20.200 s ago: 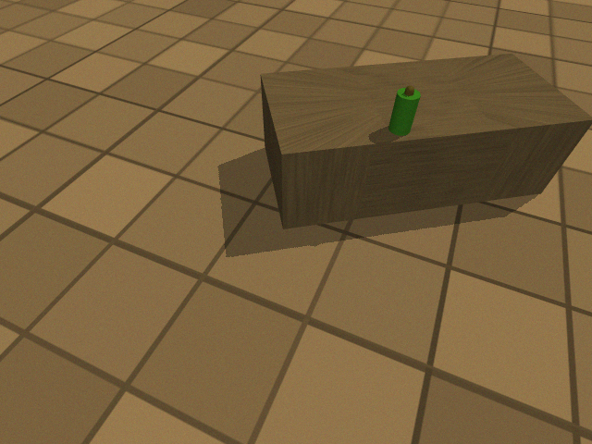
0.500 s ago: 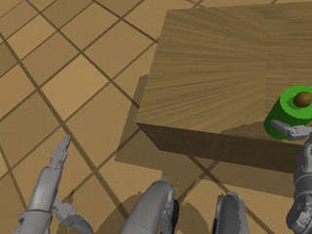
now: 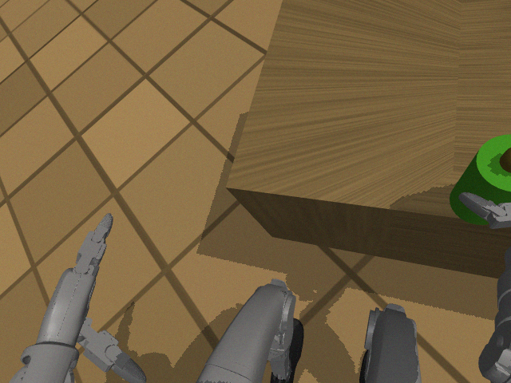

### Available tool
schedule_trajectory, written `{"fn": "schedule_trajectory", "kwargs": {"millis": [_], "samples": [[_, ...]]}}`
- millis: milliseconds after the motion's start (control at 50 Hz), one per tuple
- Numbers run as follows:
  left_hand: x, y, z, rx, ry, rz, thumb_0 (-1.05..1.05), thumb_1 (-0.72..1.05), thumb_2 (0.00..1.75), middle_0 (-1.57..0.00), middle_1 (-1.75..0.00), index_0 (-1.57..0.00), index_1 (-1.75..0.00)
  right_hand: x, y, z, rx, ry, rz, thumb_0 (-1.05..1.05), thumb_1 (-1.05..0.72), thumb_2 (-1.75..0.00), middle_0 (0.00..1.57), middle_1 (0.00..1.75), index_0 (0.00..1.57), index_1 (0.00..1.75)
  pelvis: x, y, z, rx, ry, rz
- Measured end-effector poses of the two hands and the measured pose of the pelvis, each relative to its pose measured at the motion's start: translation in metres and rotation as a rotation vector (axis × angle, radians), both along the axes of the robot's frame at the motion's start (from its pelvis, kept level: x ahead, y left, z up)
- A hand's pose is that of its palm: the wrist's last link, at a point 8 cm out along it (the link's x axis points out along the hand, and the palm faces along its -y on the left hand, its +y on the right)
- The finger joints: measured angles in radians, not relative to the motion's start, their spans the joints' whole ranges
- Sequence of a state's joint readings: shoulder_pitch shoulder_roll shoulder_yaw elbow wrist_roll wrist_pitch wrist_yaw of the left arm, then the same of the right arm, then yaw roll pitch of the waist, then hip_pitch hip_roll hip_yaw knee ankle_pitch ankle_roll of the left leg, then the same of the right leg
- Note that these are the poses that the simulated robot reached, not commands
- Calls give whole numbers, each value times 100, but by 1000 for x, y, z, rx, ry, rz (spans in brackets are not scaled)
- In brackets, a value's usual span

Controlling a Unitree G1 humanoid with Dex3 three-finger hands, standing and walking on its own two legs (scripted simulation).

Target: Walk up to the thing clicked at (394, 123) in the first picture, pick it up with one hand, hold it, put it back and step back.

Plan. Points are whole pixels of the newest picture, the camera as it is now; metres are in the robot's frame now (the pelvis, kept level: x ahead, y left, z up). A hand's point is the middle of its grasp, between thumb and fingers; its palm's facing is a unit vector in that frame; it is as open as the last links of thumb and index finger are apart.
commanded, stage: loosen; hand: right
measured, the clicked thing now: (496, 181) +0.46 -0.24 -0.08
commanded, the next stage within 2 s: open in 0.12 s
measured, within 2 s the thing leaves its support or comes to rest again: rests again in 0.62 s
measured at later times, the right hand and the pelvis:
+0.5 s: hand out of the picture +0.47 -0.25 -0.04, palm faces +0.33 +0.94 +0.01, open 12.0 cm; pelvis -0.01 +0.01 -0.01, yaw -1 degrees
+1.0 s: hand out of the picture +0.47 -0.28 -0.03, palm faces +0.36 +0.93 -0.01, open 17.0 cm; pelvis -0.01 +0.01 -0.01, yaw -1 degrees
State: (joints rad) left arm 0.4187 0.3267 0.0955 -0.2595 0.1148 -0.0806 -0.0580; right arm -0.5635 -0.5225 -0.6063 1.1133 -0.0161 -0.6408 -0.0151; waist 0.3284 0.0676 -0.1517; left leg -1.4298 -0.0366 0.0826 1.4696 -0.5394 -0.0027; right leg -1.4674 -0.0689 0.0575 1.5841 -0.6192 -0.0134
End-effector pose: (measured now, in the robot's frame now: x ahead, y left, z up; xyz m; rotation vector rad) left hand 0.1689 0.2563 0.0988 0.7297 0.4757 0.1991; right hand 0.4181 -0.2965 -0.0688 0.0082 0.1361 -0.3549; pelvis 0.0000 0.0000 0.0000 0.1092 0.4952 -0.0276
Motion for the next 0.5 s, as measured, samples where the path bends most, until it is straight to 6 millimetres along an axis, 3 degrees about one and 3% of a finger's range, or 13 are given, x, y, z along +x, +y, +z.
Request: {"fn": "schedule_trajectory", "kwargs": {"millis": [200, 380, 500], "samples": [[-5, 2, 1, 4, -25, -17, -1, -49, 2, -6, -6, -9, -4, 1, 0, 1, -7, -10, 0, -3, 60, -85, 68, 98, 78, 103, -6, 3, -7, -3, -3, -5], [-10, 6, 1, 10, -35, -14, -1, -49, 2, -6, -6, -9, -4, 10, 0, 14, -8, -66, 5, -3, 51, -63, 80, 81, 84, 81, -9, 6, -10, -7, 0, -6], [-9, 6, 2, -2, -61, -22, -1, -50, 3, -6, -6, -8, -5, 17, -2, 27, -13, -97, 16, -2, 47, -46, 77, 67, 79, 66, -9, 6, -12, -7, 4, -8]]}}
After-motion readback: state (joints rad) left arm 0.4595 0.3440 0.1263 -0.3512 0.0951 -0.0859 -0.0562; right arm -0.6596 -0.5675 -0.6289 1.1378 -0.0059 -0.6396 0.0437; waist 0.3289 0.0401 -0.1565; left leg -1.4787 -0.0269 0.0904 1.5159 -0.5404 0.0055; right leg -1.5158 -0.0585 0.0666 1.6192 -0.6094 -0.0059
